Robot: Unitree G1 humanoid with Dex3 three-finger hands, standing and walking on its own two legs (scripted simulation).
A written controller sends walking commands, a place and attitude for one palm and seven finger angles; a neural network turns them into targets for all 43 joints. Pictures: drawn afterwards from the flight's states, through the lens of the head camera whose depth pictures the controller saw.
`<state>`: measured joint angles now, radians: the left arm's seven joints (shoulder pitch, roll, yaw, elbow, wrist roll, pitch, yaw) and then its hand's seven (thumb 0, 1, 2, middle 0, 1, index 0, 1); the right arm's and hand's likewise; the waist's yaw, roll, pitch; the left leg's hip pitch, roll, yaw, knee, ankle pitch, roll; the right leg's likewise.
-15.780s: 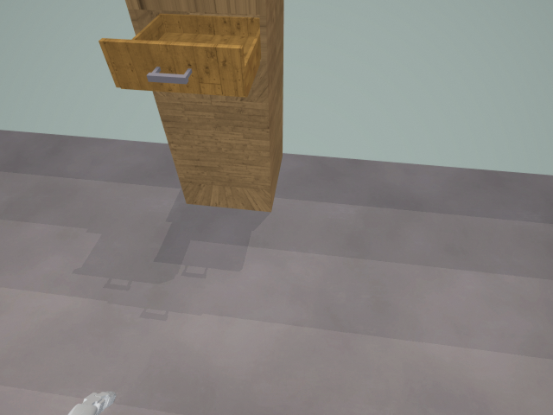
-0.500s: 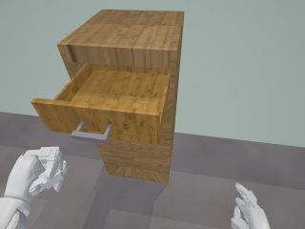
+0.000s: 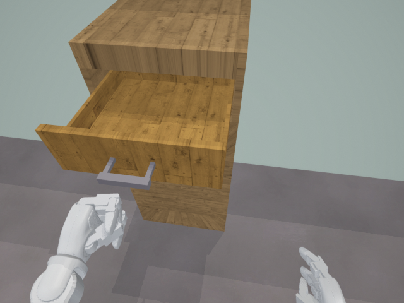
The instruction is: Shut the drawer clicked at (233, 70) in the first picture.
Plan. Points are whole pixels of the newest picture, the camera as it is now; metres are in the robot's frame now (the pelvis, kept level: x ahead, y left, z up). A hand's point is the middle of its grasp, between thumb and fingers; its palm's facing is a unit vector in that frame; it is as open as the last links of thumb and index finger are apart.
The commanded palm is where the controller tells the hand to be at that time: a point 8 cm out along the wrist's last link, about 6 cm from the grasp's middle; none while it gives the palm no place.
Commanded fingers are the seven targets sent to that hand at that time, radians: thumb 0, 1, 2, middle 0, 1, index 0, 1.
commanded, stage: bring the fist close to the handle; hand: left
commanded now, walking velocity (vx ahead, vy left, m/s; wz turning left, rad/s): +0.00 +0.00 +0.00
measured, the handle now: (127, 172) +0.35 +0.19 +0.07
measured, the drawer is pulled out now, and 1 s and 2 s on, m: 0.24 0.23 0.12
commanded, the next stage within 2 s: push the drawer shut in 0.56 s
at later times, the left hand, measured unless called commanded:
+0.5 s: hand (129, 226) +0.23 +0.15 +0.07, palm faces -0.03 -0.99 -0.09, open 3.3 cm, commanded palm +0.21 +0.21 +0.07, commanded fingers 0.00 0.90 0.90 -1.40 -1.60 -1.40 -1.60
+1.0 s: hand (137, 206) +0.27 +0.15 +0.07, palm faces -0.07 -0.99 -0.09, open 3.2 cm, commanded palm +0.25 +0.21 +0.07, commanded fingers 0.00 0.90 0.90 -1.40 -1.60 -1.40 -1.60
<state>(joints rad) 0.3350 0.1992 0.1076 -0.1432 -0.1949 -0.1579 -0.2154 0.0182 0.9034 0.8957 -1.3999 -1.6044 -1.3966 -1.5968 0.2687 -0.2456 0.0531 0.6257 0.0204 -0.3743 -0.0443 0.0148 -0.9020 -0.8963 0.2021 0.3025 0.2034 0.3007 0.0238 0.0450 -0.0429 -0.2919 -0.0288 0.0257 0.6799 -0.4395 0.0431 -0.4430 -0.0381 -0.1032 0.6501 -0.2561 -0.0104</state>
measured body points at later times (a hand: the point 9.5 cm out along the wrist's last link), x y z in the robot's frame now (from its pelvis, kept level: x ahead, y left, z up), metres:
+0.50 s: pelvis +0.00 -0.02 -0.01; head +0.03 -0.04 +0.44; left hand +0.23 +0.21 +0.08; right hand +0.17 -0.25 -0.09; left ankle -0.05 +0.08 -0.72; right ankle +0.05 -0.12 -0.72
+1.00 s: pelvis -0.01 -0.03 -0.01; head +0.02 -0.05 +0.44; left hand +0.27 +0.20 +0.08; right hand +0.15 -0.27 -0.09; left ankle -0.05 +0.08 -0.72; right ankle +0.05 -0.12 -0.72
